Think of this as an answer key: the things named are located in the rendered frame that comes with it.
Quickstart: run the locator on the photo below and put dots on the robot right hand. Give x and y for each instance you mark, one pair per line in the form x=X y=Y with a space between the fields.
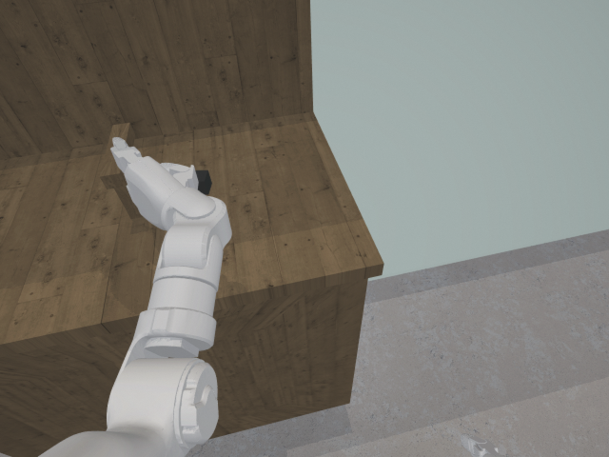
x=479 y=447

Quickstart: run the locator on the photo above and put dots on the counter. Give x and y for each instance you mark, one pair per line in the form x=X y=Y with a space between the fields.
x=225 y=86

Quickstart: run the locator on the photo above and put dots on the robot left hand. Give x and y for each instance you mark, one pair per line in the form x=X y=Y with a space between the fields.
x=150 y=183

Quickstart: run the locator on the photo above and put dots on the tap lever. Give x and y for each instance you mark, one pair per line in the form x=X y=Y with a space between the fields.
x=204 y=181

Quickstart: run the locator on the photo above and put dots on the robot left upper arm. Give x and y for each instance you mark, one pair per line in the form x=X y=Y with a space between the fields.
x=160 y=407

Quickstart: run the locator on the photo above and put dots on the robot left forearm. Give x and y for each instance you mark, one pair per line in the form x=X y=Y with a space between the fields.
x=178 y=322

